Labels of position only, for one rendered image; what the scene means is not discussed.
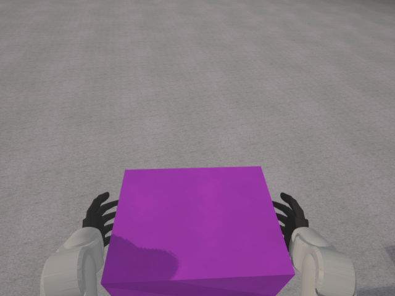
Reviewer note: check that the carton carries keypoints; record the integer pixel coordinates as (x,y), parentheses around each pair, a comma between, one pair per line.
(196,232)

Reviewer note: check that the robot left forearm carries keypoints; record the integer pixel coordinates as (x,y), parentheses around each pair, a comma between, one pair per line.
(71,271)

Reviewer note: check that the robot left hand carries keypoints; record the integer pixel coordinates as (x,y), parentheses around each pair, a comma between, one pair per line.
(95,219)

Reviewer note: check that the robot right forearm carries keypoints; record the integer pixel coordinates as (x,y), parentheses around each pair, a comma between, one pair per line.
(325,271)

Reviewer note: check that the robot right hand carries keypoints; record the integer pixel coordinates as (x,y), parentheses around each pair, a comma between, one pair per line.
(295,217)

